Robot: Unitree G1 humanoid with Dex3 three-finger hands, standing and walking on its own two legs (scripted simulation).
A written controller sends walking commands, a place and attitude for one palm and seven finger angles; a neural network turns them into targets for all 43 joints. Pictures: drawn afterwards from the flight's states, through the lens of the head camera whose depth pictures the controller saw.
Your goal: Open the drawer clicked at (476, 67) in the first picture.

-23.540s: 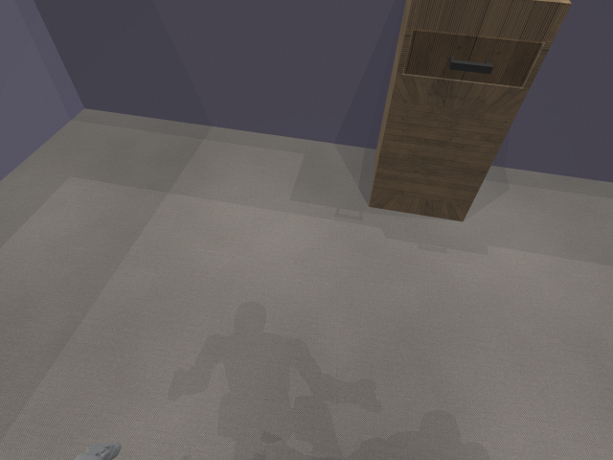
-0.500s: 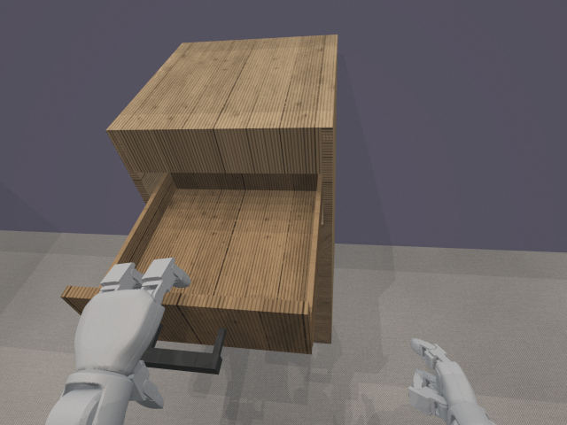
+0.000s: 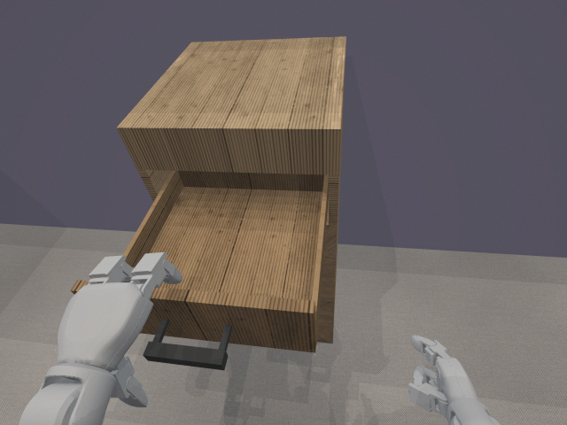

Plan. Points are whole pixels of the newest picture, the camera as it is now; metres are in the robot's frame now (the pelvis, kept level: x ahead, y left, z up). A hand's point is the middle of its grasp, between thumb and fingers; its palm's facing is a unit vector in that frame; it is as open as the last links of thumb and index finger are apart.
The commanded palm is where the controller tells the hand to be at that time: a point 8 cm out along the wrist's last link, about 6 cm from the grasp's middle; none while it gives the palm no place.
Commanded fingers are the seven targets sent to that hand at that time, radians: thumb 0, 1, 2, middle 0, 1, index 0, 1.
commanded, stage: draw the hand back to the body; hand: left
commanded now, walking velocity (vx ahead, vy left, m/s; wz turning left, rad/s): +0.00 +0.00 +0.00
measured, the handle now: (190, 341) +0.24 +0.21 -0.04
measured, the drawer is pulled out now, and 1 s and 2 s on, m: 0.30 0.30 0.30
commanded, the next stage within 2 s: step back with the hand held close in 1.42 s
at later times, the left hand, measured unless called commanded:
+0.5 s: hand (127, 321) +0.19 +0.22 +0.12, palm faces +0.16 -0.62 -0.77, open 13.8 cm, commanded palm +0.15 +0.25 +0.17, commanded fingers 0.00 -0.32 0.38 -0.29 -1.09 -0.29 -1.09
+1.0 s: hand (108, 292) +0.20 +0.23 +0.16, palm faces +0.35 -0.84 -0.42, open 10.6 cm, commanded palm +0.15 +0.28 +0.18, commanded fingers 0.00 0.55 0.75 -0.22 -0.52 -0.22 -0.52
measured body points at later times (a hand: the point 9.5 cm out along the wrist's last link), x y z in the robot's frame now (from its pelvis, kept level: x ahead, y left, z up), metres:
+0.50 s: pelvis +0.00 +0.01 +0.00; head +0.01 -0.02 +0.45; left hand +0.18 +0.25 +0.16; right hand +0.23 -0.18 -0.08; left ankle +0.00 +0.12 -0.74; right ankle -0.01 -0.10 -0.74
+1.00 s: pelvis +0.03 +0.00 +0.01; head +0.03 -0.02 +0.46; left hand +0.18 +0.27 +0.18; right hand +0.23 -0.21 -0.08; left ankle +0.00 +0.12 -0.74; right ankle -0.01 -0.10 -0.74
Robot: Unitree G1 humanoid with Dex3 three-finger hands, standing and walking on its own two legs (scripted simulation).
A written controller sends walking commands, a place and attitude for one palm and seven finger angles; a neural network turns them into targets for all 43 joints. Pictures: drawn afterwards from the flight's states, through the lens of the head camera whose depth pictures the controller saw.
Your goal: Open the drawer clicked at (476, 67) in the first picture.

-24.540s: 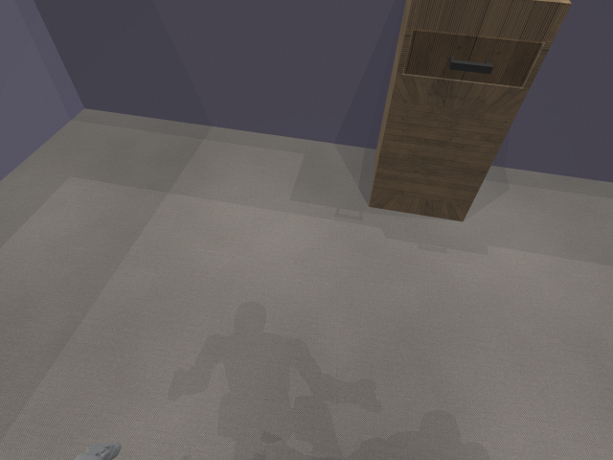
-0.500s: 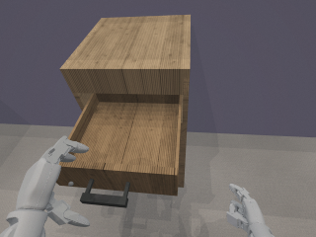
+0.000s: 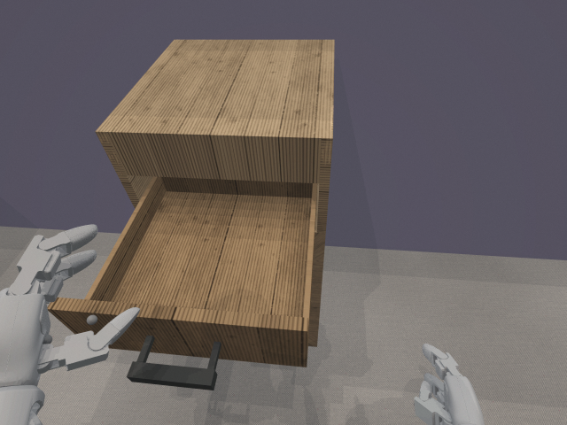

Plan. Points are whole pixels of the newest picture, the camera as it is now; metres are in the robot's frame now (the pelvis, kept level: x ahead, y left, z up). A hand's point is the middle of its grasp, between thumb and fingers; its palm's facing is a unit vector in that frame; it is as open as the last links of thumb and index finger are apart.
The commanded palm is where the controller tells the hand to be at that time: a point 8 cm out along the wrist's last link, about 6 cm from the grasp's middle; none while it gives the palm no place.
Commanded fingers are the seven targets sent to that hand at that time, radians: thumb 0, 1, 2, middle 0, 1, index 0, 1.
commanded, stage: draw the hand back to the body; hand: left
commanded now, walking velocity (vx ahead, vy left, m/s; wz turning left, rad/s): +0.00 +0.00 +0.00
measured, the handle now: (177, 360) +0.21 +0.20 -0.05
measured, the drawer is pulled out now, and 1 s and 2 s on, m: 0.30 0.30 0.30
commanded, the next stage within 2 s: step back with the hand held close in 0.42 s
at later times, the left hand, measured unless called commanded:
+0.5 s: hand (78, 332) +0.17 +0.23 +0.15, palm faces +0.39 -0.82 -0.42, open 7.5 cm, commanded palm +0.12 +0.27 +0.17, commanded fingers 0.00 0.90 0.90 -0.20 -0.30 -0.20 -0.30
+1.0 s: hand (48, 355) +0.14 +0.25 +0.15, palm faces +0.26 -0.80 -0.54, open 7.5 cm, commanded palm +0.08 +0.29 +0.17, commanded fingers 0.00 0.90 0.90 -0.20 -0.30 -0.20 -0.30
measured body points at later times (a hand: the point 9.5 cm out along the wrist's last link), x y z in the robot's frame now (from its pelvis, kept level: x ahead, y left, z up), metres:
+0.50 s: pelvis -0.01 -0.01 +0.00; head -0.02 -0.04 +0.45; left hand +0.14 +0.27 +0.18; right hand +0.19 -0.22 -0.08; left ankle -0.02 +0.12 -0.74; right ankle -0.04 -0.11 -0.74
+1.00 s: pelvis -0.05 +0.01 -0.01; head -0.01 +0.02 +0.44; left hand +0.12 +0.29 +0.18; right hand +0.13 -0.23 -0.08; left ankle -0.02 +0.12 -0.74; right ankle -0.04 -0.11 -0.74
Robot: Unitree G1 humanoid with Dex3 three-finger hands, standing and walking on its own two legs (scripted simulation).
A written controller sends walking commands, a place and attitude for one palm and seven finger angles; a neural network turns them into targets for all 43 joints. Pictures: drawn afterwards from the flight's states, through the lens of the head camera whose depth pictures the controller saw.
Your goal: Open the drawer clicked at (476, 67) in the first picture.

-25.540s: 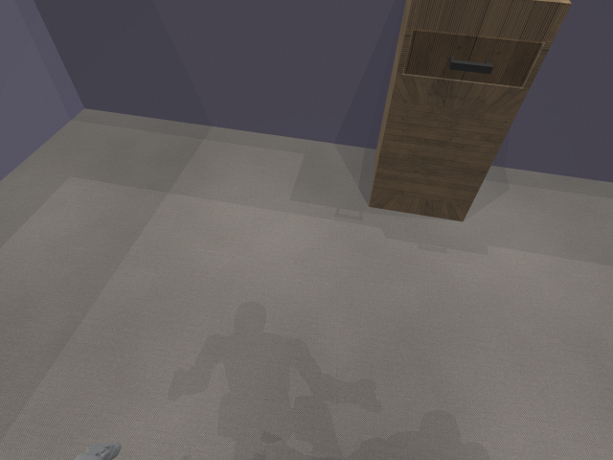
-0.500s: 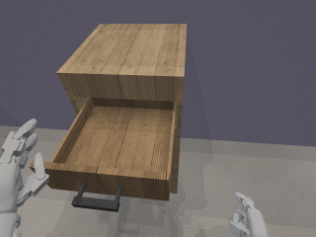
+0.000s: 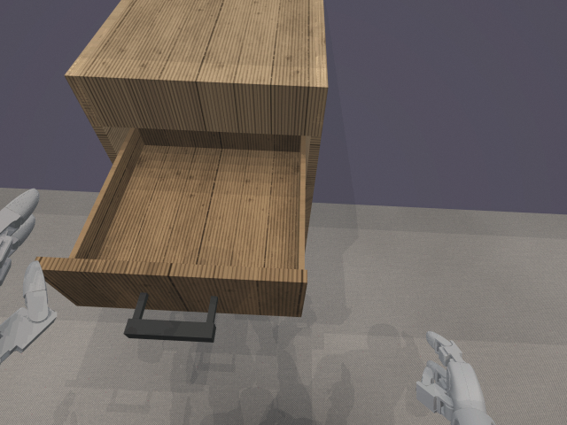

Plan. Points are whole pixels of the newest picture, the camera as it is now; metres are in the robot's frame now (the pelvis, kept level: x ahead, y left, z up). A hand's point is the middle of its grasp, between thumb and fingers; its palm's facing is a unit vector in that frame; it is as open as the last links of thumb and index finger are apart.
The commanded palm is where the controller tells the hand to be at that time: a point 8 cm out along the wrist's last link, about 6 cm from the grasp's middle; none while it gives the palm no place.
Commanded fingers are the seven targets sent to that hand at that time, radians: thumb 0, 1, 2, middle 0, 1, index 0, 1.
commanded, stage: step back with the hand held close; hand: left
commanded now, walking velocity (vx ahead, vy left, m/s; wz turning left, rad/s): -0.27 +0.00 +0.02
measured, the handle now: (174, 316) +0.27 +0.18 -0.04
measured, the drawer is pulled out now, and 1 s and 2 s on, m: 0.30 0.30 0.30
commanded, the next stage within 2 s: stop stepping back and stand still in 0.82 s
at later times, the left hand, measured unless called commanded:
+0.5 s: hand (2, 369) +0.15 +0.24 +0.17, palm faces +0.34 -0.81 -0.48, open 7.5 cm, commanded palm +0.08 +0.28 +0.18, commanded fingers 0.00 0.90 0.90 -0.20 -0.30 -0.20 -0.30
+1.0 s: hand out of the picture +0.02 +0.19 +0.15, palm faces +0.23 -0.84 -0.50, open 7.5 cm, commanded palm -0.05 +0.24 +0.18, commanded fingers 0.00 0.90 0.90 -0.20 -0.30 -0.20 -0.30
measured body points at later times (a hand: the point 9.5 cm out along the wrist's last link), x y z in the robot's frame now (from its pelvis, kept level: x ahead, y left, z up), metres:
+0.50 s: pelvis -0.06 +0.01 -0.01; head +0.00 +0.03 +0.44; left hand +0.12 +0.28 +0.19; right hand +0.12 -0.21 -0.08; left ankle +0.03 +0.10 -0.74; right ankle -0.11 -0.13 -0.72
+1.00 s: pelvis -0.19 -0.03 +0.00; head -0.13 -0.01 +0.44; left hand +0.00 +0.23 +0.18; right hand -0.01 -0.27 -0.07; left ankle -0.13 +0.09 -0.74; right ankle -0.20 -0.13 -0.72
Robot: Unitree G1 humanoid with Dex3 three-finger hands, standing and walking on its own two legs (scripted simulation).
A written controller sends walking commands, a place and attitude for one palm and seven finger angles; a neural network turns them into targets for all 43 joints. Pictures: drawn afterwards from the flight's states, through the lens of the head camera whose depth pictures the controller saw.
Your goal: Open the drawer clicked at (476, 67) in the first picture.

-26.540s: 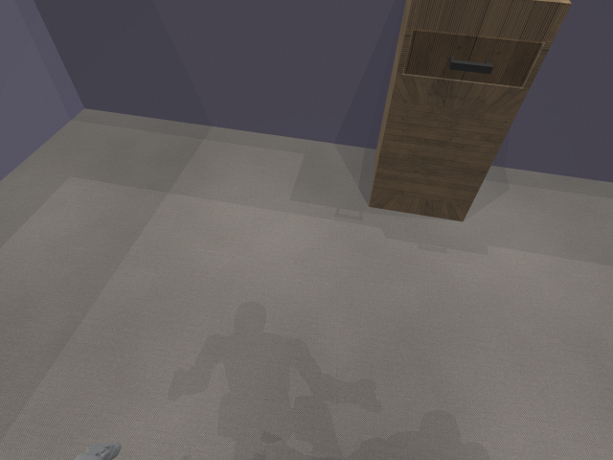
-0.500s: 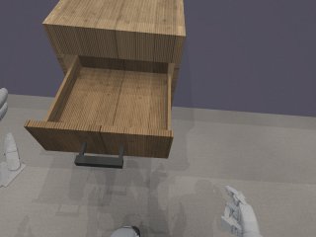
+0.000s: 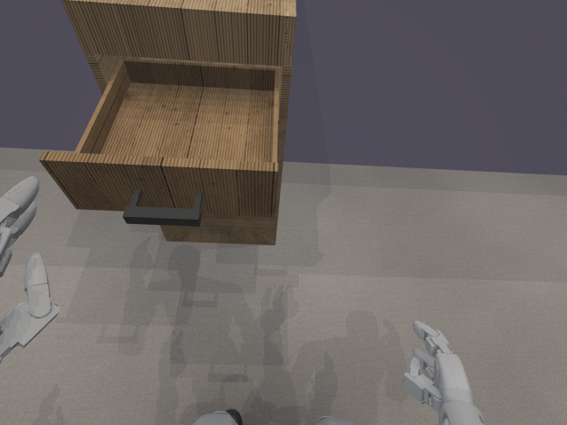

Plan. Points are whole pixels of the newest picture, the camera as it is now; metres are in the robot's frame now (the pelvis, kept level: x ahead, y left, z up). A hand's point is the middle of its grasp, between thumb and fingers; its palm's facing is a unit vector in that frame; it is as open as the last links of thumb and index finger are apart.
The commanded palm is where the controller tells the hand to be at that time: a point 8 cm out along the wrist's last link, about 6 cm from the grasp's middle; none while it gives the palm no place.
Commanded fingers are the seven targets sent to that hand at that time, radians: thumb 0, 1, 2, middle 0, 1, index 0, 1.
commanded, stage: stop stepping back and stand still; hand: left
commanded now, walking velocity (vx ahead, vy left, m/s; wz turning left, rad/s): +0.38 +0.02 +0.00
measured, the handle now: (166, 206) +0.45 +0.23 -0.04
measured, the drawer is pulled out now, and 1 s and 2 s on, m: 0.30 0.30 0.30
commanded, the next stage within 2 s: let the arm hang, fingers relaxed in 0.62 s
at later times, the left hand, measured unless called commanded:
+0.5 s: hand out of the picture +0.09 +0.21 +0.17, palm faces +0.39 -0.79 -0.47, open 7.5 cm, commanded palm +0.03 +0.26 +0.18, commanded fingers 0.00 0.90 0.90 -0.20 -0.30 -0.20 -0.30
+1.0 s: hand out of the picture -0.03 +0.15 -0.16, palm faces +0.11 -0.98 -0.18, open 7.2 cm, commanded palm none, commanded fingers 0.00 0.90 0.90 -0.20 -0.30 -0.20 -0.30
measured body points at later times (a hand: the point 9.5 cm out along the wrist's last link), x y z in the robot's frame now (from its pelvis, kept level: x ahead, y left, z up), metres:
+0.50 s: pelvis -0.09 -0.03 +0.00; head -0.09 -0.03 +0.45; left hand +0.06 +0.25 +0.19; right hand +0.07 -0.27 -0.09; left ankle -0.08 +0.10 -0.73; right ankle -0.02 -0.11 -0.73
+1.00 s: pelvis -0.09 -0.03 -0.01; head -0.08 -0.02 +0.44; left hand -0.03 +0.20 -0.15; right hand -0.01 -0.25 -0.15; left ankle -0.08 +0.09 -0.73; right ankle -0.05 -0.11 -0.73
